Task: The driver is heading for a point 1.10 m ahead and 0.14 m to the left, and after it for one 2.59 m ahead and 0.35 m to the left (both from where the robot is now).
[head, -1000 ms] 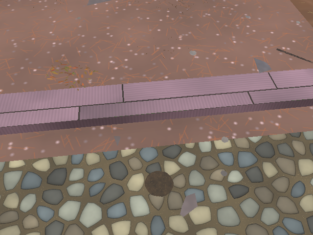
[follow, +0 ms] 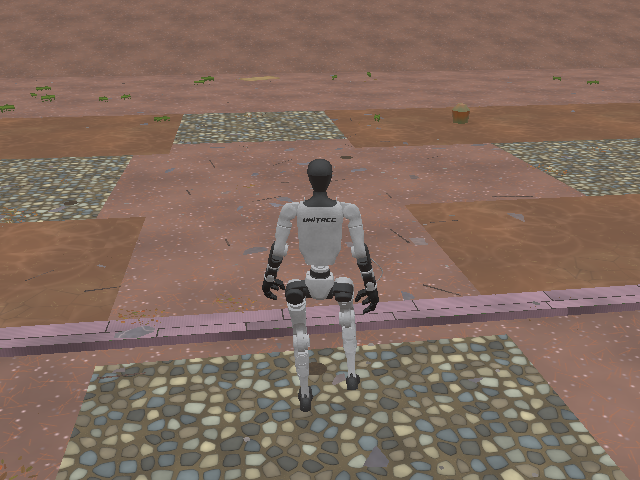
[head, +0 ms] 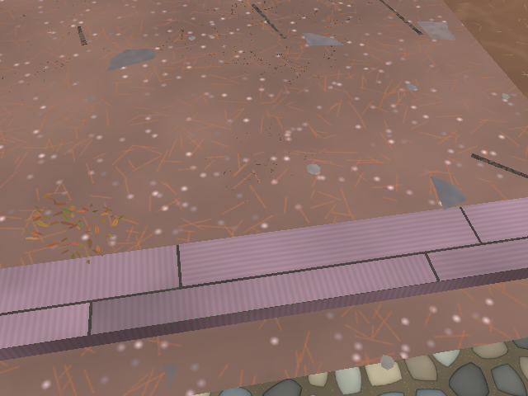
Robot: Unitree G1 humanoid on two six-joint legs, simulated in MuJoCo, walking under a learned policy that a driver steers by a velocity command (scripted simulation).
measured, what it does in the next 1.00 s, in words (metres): walks ahead: right foot, then left foot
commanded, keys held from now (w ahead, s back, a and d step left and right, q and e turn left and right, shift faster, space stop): w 1.00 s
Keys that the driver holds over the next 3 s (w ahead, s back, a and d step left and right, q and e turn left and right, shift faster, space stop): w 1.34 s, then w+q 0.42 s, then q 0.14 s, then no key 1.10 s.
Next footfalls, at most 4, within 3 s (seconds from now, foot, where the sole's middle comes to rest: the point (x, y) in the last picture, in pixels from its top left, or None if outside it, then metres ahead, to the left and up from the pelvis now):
0.30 right None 0.34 -0.17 -0.78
0.86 left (237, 367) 0.60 0.08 -0.78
1.32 right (315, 249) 0.92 -0.15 -0.72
1.92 left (217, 192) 1.16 0.14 -0.72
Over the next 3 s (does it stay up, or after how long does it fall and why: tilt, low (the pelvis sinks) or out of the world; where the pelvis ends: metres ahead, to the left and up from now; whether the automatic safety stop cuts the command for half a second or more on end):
stays up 1.15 0.04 0.05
